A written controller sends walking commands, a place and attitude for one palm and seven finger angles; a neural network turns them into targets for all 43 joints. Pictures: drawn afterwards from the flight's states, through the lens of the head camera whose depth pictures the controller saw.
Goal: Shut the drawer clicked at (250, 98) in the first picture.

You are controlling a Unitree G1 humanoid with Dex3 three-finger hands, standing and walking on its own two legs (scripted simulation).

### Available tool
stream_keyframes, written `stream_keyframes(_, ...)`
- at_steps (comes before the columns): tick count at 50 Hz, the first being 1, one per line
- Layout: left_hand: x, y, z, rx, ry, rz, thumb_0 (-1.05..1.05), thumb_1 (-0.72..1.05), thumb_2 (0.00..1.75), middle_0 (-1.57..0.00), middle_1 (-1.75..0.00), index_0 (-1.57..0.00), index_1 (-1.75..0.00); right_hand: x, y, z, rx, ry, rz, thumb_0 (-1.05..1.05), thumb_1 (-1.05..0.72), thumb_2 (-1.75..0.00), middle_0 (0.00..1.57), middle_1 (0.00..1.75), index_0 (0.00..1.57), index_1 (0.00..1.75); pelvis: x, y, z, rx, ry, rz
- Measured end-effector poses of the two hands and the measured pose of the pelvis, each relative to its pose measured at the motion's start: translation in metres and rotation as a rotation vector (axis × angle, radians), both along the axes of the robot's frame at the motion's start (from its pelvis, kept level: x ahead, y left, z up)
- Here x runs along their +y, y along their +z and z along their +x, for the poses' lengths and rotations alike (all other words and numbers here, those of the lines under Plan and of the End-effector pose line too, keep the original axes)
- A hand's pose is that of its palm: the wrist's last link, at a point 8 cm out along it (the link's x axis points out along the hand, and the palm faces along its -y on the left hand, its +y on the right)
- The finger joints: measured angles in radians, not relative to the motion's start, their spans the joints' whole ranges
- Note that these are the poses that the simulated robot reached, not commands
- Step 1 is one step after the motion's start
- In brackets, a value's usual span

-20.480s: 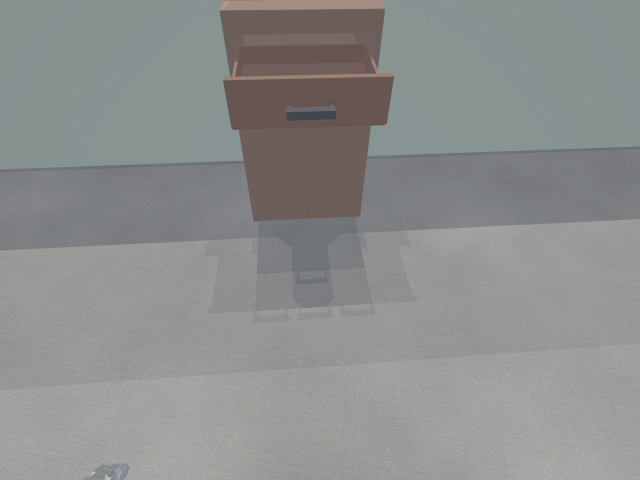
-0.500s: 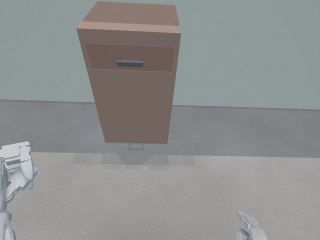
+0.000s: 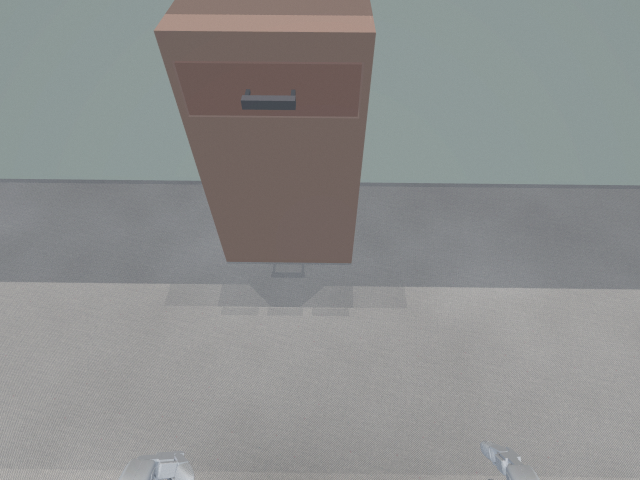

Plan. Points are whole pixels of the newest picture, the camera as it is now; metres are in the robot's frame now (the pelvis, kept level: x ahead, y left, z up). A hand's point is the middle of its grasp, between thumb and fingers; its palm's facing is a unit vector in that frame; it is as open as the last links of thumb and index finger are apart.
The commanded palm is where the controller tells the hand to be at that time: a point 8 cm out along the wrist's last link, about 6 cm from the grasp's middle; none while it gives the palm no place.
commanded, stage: let the arm hang, fingers relaxed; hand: left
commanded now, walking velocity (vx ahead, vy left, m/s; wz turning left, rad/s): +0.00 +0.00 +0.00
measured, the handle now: (269, 97) +0.94 +0.16 -0.03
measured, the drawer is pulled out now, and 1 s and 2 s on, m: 0.00 0.00 0.00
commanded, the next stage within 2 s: look to check the result in 0.88 s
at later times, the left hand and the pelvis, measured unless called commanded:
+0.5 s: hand out of the picture -0.02 +0.23 -0.15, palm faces +0.00 -0.96 -0.28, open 6.7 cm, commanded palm none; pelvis -0.02 +0.01 +0.02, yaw +0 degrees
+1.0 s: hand out of the picture +0.05 +0.21 -0.15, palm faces -0.03 -0.97 -0.26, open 7.4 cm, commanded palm none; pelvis +0.00 +0.00 +0.02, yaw -1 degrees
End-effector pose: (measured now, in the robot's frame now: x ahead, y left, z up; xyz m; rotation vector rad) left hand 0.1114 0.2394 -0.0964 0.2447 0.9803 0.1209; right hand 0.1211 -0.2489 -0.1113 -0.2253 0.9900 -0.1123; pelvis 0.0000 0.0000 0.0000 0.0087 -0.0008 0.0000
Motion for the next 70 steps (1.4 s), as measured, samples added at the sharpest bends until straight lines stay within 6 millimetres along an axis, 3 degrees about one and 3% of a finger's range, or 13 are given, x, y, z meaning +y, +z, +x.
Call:
stream_keyframes(1, -0.012, -0.013, -0.016, 0.065, -0.003, -0.043, 0.01, 0.91, 0.9, -1.19, -1.4, -1.19, -1.4, 0.0, 0.002, -0.007, 0.024, -0.005, -0.006, 0.01, -0.91, -0.9, 0.21, 0.3, 0.2, 0.3, -0.001, 0.001, -0.001, -0.006, 0.0, -0.002)
stream_keyframes(4, -0.006, -0.031, -0.051, 0.162, 0.051, -0.04, 0.01, 0.9, 0.9, -1.1, -1.36, -1.09, -1.29, 0.0, 0.006, -0.028, 0.106, -0.01, -0.028, 0.01, -0.91, -0.9, 0.21, 0.3, 0.2, 0.3, -0.005, 0.005, -0.005, -0.019, 0.009, -0.013)
stream_keyframes(10, 0.011, -0.035, -0.108, 0.327, 0.098, -0.043, 0.01, 0.9, 0.9, -0.88, -1.11, -0.87, -1.05, 0.004, 0.0, -0.068, 0.244, -0.029, -0.034, 0.01, -0.91, -0.9, 0.21, 0.3, 0.2, 0.3, 0.0, 0.011, -0.012, -0.025, 0.014, -0.035)
stream_keyframes(14, 0.022, -0.03, -0.133, 0.399, 0.116, -0.02, 0.01, 0.91, 0.9, -0.72, -0.91, -0.72, -0.88, 0.01, -0.007, -0.089, 0.293, -0.053, -0.013, 0.01, -0.91, -0.9, 0.2, 0.3, 0.2, 0.3, 0.006, 0.014, -0.015, -0.026, 0.009, -0.033)
stream_keyframes(18, 0.032, -0.025, -0.142, 0.431, 0.126, 0.005, 0.01, 0.91, 0.9, -0.56, -0.73, -0.56, -0.71, 0.016, -0.012, -0.106, 0.328, -0.073, 0.008, 0.01, -0.91, -0.9, 0.21, 0.3, 0.2, 0.3, 0.01, 0.015, -0.016, -0.028, 0.004, -0.028)
stream_keyframes(26, 0.038, -0.019, -0.128, 0.405, 0.121, 0.028, 0.0, 0.91, 0.9, -0.3, -0.43, -0.3, -0.42, 0.02, -0.018, -0.126, 0.371, -0.102, 0.03, 0.01, -0.91, -0.9, 0.21, 0.3, 0.2, 0.3, 0.013, 0.016, -0.015, -0.031, -0.003, -0.018)
stream_keyframes(36, 0.027, -0.021, -0.092, 0.342, 0.081, 0.012, 0.0, 0.91, 0.9, -0.21, -0.32, -0.21, -0.31, 0.01, -0.016, -0.125, 0.369, -0.126, 0.018, 0.01, -0.91, -0.9, 0.21, 0.3, 0.2, 0.3, 0.009, 0.017, -0.011, -0.03, -0.01, -0.014)
stream_keyframes(50, 0.017, -0.02, -0.061, 0.321, 0.062, 0.007, 0.0, 0.91, 0.9, -0.2, -0.3, -0.2, -0.3, -0.006, -0.011, -0.096, 0.341, -0.124, -0.007, 0.0, -0.91, -0.9, 0.2, 0.3, 0.2, 0.3, 0.001, 0.019, 0.003, -0.022, -0.016, -0.013)
stream_keyframes(61, 0.021, -0.015, -0.048, 0.311, 0.066, 0.03, 0.0, 0.91, 0.9, -0.2, -0.3, -0.2, -0.3, -0.013, -0.008, -0.067, 0.299, -0.107, -0.012, 0.0, -0.91, -0.9, 0.21, 0.3, 0.2, 0.3, -0.003, 0.02, 0.012, -0.023, -0.019, -0.013)
stream_keyframes(70, 0.023, -0.013, -0.041, 0.308, 0.066, 0.04, 0.0, 0.91, 0.9, -0.2, -0.3, -0.2, -0.3, -0.021, -0.005, -0.056, 0.288, -0.103, -0.024, 0.0, -0.91, -0.9, 0.21, 0.3, 0.2, 0.3, -0.005, 0.021, 0.018, -0.022, -0.021, -0.012)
